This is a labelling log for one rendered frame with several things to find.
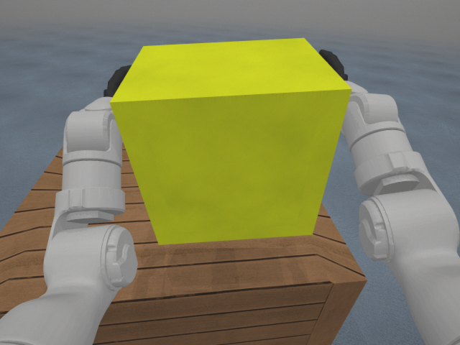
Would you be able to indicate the robot right hand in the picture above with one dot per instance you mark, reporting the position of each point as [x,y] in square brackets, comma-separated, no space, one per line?
[334,62]

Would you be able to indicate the robot right upper arm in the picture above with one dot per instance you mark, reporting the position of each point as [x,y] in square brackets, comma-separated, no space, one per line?
[414,234]

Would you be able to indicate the left robot forearm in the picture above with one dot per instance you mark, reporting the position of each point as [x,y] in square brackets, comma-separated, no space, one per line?
[92,161]

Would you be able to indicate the carton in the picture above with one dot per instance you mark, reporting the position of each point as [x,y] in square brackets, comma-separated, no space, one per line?
[231,140]

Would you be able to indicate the right robot forearm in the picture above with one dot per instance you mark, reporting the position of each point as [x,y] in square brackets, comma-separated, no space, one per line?
[384,160]

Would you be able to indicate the robot left hand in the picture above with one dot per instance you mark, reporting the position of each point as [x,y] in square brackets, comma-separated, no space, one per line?
[115,81]

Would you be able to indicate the robot left upper arm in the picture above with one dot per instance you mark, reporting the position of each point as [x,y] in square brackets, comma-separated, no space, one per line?
[84,270]

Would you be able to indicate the pedestal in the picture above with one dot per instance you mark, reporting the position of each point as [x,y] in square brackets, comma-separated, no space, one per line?
[289,290]

